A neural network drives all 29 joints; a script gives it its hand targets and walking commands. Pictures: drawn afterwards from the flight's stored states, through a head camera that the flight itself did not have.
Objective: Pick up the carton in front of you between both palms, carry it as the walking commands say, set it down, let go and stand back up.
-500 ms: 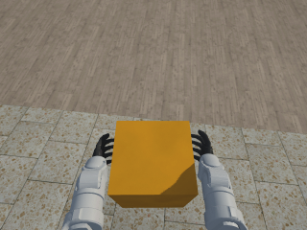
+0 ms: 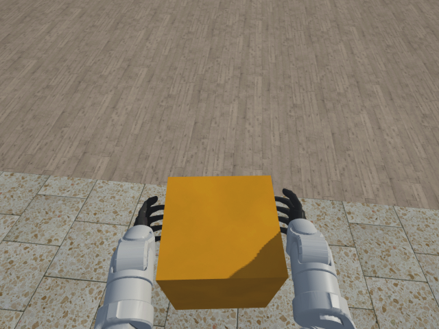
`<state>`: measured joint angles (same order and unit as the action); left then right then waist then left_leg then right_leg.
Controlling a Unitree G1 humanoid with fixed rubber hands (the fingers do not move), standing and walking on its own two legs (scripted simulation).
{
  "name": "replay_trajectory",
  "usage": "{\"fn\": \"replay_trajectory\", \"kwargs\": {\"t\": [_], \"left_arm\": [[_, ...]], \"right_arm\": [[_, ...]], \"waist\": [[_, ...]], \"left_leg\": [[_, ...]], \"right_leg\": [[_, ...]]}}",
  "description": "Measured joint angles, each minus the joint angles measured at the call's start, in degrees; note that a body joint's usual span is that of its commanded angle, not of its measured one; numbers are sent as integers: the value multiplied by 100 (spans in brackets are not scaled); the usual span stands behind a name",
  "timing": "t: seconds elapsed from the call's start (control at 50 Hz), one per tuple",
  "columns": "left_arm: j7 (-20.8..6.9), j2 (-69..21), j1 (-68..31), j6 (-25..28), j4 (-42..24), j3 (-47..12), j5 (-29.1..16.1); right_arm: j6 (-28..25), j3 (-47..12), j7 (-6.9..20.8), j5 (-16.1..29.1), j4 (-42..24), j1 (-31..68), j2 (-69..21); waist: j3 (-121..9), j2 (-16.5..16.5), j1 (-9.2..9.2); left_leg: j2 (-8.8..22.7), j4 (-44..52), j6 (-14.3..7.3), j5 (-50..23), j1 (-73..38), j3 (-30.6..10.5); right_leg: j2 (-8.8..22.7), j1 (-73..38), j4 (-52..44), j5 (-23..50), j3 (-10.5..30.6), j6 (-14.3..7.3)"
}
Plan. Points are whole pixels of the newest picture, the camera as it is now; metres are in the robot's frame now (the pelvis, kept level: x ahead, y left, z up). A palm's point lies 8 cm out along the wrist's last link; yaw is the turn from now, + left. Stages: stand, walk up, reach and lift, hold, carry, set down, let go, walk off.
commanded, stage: reach and lift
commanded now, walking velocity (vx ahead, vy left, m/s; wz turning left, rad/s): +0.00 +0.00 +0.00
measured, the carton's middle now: (220, 246) +0.31 +0.00 -0.06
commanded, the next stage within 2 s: hold in 0.70 s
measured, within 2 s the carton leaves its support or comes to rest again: neither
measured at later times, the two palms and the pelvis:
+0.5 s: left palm (142, 226) +0.31 +0.15 +0.03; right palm (296, 219) +0.32 -0.15 +0.04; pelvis +0.02 +0.00 +0.01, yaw +0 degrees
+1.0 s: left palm (141, 228) +0.29 +0.15 +0.05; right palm (302, 222) +0.30 -0.15 +0.06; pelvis +0.01 +0.00 +0.01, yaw +0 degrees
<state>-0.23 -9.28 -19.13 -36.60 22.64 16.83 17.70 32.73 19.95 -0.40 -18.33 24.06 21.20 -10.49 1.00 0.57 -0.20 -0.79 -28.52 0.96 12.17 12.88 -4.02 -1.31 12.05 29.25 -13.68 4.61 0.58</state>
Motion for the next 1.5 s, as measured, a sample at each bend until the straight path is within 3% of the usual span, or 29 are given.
{"fn": "replay_trajectory", "kwargs": {"t": [0.72, 0.86, 1.26, 1.5], "left_arm": [[89, 77, 495, -484, -679, -544, -201], [128, 120, 711, -735, -1130, -765, -329], [20, 20, 250, -838, -776, -406, -105], [36, 54, 394, -878, -897, -561, -131]], "right_arm": [[496, -544, 4, 190, -653, -477, 143], [770, -791, -31, 330, -1123, -700, 196], [843, -394, 58, 87, -773, -258, 83], [879, -539, 55, 127, -899, -415, 127]], "waist": [[-9, -7, -7], [-58, -11, 32], [58, -9, 21], [35, -2, 23]], "left_leg": [[9, 672, -18, -143, -724, 4], [15, 839, -15, -229, -906, -16], [-4, 601, -28, -206, -810, 16], [0, 737, -33, -210, -917, 31]], "right_leg": [[40, -725, -681, 150, 18, 3], [45, -917, -860, 238, 3, 2], [44, -808, -609, 215, 37, 19], [50, -909, -747, 226, 55, 21]]}}
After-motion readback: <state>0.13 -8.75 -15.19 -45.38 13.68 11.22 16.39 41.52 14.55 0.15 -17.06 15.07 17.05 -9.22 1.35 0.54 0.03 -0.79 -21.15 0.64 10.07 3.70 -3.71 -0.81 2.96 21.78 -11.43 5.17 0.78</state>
